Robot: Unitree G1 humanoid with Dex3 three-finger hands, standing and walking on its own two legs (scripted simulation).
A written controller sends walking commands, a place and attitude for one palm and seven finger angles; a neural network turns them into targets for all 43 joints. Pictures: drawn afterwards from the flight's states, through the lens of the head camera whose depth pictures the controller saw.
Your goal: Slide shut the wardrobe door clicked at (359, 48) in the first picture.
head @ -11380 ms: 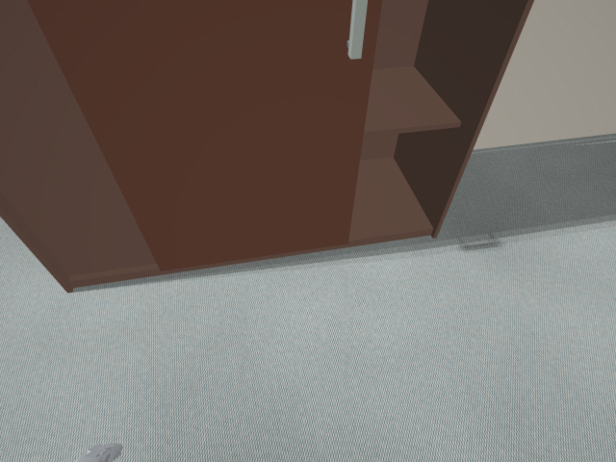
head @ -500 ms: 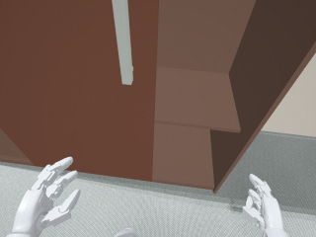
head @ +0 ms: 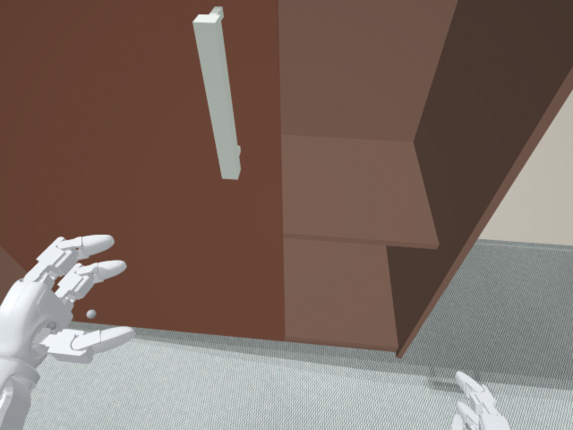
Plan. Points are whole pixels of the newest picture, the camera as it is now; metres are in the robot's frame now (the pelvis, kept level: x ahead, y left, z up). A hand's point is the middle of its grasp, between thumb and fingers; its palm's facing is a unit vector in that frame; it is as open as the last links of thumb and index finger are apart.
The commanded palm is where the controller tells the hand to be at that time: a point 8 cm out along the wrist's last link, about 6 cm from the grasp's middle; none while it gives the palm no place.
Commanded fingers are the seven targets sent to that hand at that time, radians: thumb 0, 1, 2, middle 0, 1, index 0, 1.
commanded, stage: raise the hand with hooked fingers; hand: left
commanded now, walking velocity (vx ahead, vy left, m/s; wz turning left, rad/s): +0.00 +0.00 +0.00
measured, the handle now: (225, 101) +0.51 +0.13 +0.22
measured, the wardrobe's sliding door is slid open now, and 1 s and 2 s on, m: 0.39 0.39 0.39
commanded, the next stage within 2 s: move the hooked fingers beside the handle in 1.14 s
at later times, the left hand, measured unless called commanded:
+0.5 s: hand (6, 246) +0.24 +0.30 +0.20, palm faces +0.06 -0.99 -0.15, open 13.9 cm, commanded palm +0.21 +0.34 +0.22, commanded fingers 0.00 -0.50 0.30 -0.30 -1.20 -0.30 -1.20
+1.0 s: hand (30, 211) +0.27 +0.27 +0.23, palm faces +0.05 -0.99 -0.16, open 14.0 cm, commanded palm +0.23 +0.32 +0.24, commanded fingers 0.00 -0.50 0.30 -0.30 -1.20 -0.30 -1.20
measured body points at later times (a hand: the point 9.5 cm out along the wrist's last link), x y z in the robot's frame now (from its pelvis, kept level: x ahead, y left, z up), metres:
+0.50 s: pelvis -0.01 +0.02 +0.02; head -0.02 +0.01 +0.47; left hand +0.24 +0.35 +0.21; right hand +0.21 -0.17 -0.04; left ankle +0.05 +0.11 -0.72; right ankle -0.04 -0.10 -0.72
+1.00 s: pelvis +0.00 -0.01 +0.02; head -0.02 -0.03 +0.47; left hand +0.26 +0.33 +0.24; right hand +0.20 -0.24 -0.05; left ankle +0.05 +0.11 -0.72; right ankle -0.04 -0.10 -0.72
